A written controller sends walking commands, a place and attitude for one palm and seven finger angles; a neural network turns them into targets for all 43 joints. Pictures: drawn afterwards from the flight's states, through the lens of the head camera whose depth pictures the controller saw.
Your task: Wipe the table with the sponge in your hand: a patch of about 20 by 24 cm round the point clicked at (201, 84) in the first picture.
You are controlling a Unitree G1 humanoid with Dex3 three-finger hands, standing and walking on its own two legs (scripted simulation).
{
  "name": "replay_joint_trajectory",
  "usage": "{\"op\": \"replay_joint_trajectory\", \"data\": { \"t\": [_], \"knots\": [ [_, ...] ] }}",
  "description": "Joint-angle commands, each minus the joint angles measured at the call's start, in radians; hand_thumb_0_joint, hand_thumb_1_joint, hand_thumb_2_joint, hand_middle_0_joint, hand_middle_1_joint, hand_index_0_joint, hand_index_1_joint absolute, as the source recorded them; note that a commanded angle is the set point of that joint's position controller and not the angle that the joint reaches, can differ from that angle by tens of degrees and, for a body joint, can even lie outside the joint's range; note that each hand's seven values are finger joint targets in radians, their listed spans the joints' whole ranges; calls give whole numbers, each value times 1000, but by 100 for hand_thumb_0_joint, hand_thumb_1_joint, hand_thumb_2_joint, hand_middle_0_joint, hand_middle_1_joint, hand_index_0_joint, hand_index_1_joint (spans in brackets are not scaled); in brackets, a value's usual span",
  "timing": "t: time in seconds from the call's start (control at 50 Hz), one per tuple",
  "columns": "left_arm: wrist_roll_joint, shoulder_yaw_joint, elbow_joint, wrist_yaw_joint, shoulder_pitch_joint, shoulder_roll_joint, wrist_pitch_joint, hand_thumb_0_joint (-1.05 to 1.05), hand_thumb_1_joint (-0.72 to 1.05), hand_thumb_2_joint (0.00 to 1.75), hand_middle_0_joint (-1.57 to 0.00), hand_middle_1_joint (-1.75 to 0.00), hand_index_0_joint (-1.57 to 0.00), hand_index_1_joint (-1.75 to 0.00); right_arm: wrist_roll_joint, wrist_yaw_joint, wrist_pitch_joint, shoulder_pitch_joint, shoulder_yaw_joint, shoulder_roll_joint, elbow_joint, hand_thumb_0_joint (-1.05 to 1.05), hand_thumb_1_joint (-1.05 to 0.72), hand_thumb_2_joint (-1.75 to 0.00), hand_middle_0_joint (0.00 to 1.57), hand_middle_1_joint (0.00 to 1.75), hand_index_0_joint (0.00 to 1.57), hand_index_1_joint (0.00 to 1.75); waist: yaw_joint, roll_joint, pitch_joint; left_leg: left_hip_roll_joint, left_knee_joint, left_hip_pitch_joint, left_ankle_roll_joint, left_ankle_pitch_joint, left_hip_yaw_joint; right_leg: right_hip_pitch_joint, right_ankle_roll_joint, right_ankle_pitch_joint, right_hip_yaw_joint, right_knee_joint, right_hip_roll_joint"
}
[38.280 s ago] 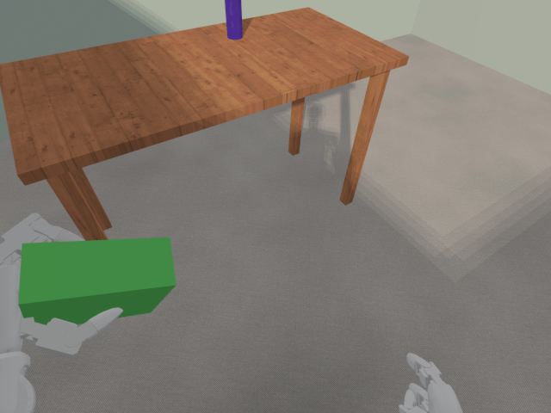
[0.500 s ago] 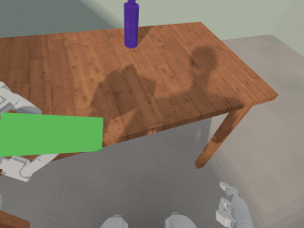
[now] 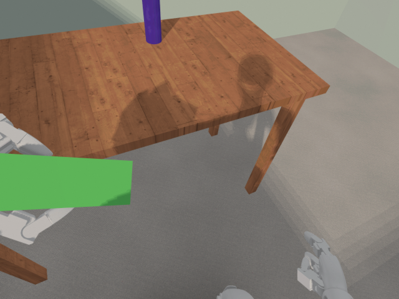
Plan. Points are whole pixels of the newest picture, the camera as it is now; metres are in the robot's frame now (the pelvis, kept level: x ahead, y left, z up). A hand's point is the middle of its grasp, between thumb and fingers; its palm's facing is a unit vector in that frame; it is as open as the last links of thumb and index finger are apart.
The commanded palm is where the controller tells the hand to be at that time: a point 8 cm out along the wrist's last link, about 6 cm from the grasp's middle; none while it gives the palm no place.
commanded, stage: stop stepping back and stand still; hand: left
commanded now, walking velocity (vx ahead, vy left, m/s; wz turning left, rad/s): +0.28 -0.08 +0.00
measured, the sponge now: (84, 180) +0.25 +0.17 +0.18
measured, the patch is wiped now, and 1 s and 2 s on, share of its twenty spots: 1.00 1.00 1.00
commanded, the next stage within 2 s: stand and wait in 1.54 s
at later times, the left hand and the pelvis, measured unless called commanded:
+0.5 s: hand out of the picture +0.08 +0.20 +0.21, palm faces +0.39 -0.85 -0.35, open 9.8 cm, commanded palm +0.02 +0.25 +0.23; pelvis -0.14 -0.03 +0.01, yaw +0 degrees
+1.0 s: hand out of the picture +0.06 +0.17 +0.22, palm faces +0.40 -0.84 -0.38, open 9.8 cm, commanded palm +0.01 +0.23 +0.23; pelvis -0.14 -0.06 +0.01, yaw +2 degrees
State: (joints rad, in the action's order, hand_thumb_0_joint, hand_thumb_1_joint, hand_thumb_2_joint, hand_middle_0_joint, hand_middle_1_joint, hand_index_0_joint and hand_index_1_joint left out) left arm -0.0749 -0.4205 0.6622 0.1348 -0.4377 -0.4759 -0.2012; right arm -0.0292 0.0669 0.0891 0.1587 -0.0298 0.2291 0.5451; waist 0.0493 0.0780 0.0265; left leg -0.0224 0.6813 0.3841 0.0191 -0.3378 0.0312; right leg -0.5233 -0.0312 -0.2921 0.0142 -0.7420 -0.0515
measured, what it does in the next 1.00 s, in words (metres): walks backwards: right foot, then left foot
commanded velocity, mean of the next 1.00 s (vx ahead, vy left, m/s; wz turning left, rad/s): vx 0.21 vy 0.06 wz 0.00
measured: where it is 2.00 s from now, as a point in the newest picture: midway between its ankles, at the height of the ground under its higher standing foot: outside the picture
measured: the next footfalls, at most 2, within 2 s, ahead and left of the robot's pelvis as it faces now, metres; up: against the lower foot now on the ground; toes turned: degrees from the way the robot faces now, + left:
right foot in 0.20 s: +0.00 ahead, -0.12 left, +0.00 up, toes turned -1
left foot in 0.50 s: -0.15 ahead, +0.09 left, +0.00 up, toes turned +4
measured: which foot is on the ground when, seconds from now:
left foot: down 0.00-0.22, up 0.24-0.48, down 0.50-0.76, up 0.78-0.98, down 1.00-1.00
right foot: up 0.00-0.18, down 0.20-0.48, up 0.50-0.74, down 0.76-1.00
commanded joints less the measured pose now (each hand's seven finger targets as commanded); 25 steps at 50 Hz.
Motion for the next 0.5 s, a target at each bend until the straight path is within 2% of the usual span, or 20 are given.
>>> {"op": "replay_joint_trajectory", "data": {
  "t": [0.0, 0.02, 0.04, 0.08, 0.12, 0.14, 0.16, 0.18, 0.2, 0.22, 0.24, 0.28, 0.3, 0.34, 0.38, 0.4, 0.42, 0.44, 0.46, 0.48],
  "knots": [
    [-13, -136, 277, 34, 24, -122, -66, 0, 10, 130, -120, -160, -120, -160, 3, -21, 99, 23, -49, 120, -132, 0, -90, -90, 20, 30, 20, 30, -16, -400, -278, -336, -227, -315, -186, 673, -301, -147, -4, -272, 62, -391, 57],
    [2, -167, 325, 39, 56, -159, -50, 0, 10, 130, -120, -160, -120, -160, 6, -26, 103, 11, -46, 122, -126, 0, -90, -90, 20, 30, 20, 30, -15, -376, -272, -296, -213, -263, -183, 635, -289, -101, -7, -238, 73, -405, 50],
    [4, -145, 308, 38, 63, -128, -32, 0, 10, 130, -120, -160, -120, -160, -6, -35, 111, -4, -47, 122, -109, 0, -90, -90, 20, 30, 20, 30, -14, -345, -244, -264, -228, -220, -169, 501, -239, -66, -11, -160, 65, -392, 51],
    [6, -109, 280, 40, 59, -107, -15, 0, 10, 130, -120, -160, -120, -160, -16, -43, 116, -30, -35, 124, -109, 0, -90, -90, 20, 30, 20, 30, -30, -318, -187, -235, -278, -77, -128, 64, -186, 62, 4, -93, 29, -194, 20],
    [10, -84, 228, 41, 59, -92, 7, 0, 10, 130, -120, -160, -120, -160, -8, -36, 104, -57, -12, 129, -118, 0, -90, -90, 20, 30, 20, 30, -33, -338, -117, -209, -318, 107, -111, -284, -204, 236, 13, -85, -25, -14, 43],
    [21, -79, 173, 36, 70, -84, 17, 0, 10, 130, -120, -160, -120, -160, -4, -34, 91, -67, -3, 132, -114, 0, -90, -90, 20, 30, 20, 30, -47, -327, -91, -176, -286, 199, -93, -363, -171, 336, 18, -47, -77, 54, 71],
    [30, -89, 124, 28, 90, -96, 19, 0, 10, 130, -120, -160, -120, -160, 0, -32, 79, -82, 0, 130, -122, 0, -90, -90, 20, 30, 20, 30, -63, -263, -87, -126, -174, 257, -75, -364, -106, 410, 28, -1, -87, 147, 64],
    [34, -86, 95, 17, 136, -106, 14, 0, 10, 130, -120, -160, -120, -160, 2, -33, 65, -73, -4, 120, -114, 0, -90, -90, 20, 30, 20, 30, -60, -69, -82, -32, 66, 245, -55, -333, -11, 381, 56, 13, -53, 294, 16],
    [32, -89, 52, 7, 159, -138, 17, 0, 10, 130, -120, -160, -120, -160, -3, -32, 52, -75, -13, 113, -109, 0, -90, -90, 20, 30, 20, 30, -47, 185, -70, 47, 497, 223, -36, -246, 30, 232, 134, -16, 177, 436, -146],
    [9, -75, 78, 3, 265, -141, 18, 0, 10, 130, -120, -160, -120, -160, -14, -20, 56, -96, -6, 115, -106, 0, -90, -90, 20, 30, 20, 30, -20, 217, -41, 41, 740, 222, -27, -95, -53, 73, 167, -36, 355, 548, -257],
    [8, -58, 14, -14, 258, -118, 24, 0, 10, 130, -120, -160, -120, -160, -17, -19, 54, -68, -16, 118, -42, 0, -90, -90, 20, 30, 20, 30, -14, 219, -62, 23, 780, 176, -21, -18, -122, -22, 134, -253, 417, 585, -250],
    [1, -70, 6, -31, 243, -129, 21, 0, 10, 130, -120, -160, -120, -160, -8, -22, 23, -76, -10, 104, -40, 0, -90, -90, 20, 30, 20, 30, -1, 80, -26, -34, 740, 135, -20, 85, -98, -140, 154, -382, 326, 568, -237],
    [-4, -50, 24, -37, 247, -112, 20, 0, 10, 130, -120, -160, -120, -160, -10, -21, 9, -92, -2, 87, -52, 0, -90, -90, 20, 30, 20, 30, 1, -13, -24, -43, 620, 121, -24, 89, -70, -132, 150, -369, 255, 550, -223],
    [-2, -37, -5, -26, 199, -98, 23, 0, 10, 130, -120, -160, -120, -160, -10, -17, 14, -88, 14, 70, -38, 0, -90, -90, 20, 30, 20, 30, -6, -13, -76, -23, 374, -9, -47, 17, 6, -143, 117, -415, 168, 519, -180],
    [3, -40, 40, -2, 175, -106, 19, 0, 10, 130, -120, -160, -120, -160, -10, -3, 44, -66, 17, 72, -51, 0, -90, -90, 20, 30, 20, 30, -28, 30, -144, -8, 104, -97, -77, -95, 57, -42, 124, -413, 174, 490, -190],
    [3, -28, 67, 7, 148, -91, 22, 0, 10, 130, -120, -160, -120, -160, -10, 4, 58, -67, 16, 76, -69, 0, -90, -90, 20, 30, 20, 30, -33, 16, -169, -18, -59, -148, -92, -128, 46, 18, 125, -365, 167, 433, -192],
    [5, -41, 98, 16, 144, -106, 19, 0, 10, 130, -120, -160, -120, -160, -5, 5, 67, -35, 26, 82, -74, 0, -90, -90, 20, 30, 20, 30, -26, -43, -207, -1, -205, -182, -101, -125, 73, 82, 108, -324, 112, 326, -139],
    [4, -48, 121, 22, 148, -111, 15, 0, 10, 130, -120, -160, -120, -160, -2, 6, 78, -28, 27, 95, -90, 0, -90, -90, 20, 30, 20, 30, -25, -160, -223, -26, -346, -175, -122, -167, 19, 129, 80, -280, 36, 140, -59],
    [4, -55, 161, 27, 159, -110, 7, 0, 10, 130, -120, -160, -120, -160, 3, 4, 88, -42, 14, 126, -114, 0, -90, -90, 20, 30, 20, 30, -33, -412, -205, -178, -479, -182, -186, -254, -234, 57, 29, -213, -89, -176, 76],
    [19, -71, 196, 26, 202, -146, -3, 0, 10, 130, -120, -160, -120, -160, -6, 2, 108, -52, 9, 111, -121, 0, -90, -90, 20, 30, 20, 30, -31, -438, -150, -293, -490, -161, -248, -191, -353, -105, 13, -212, -55, -425, 86]
  ]
}}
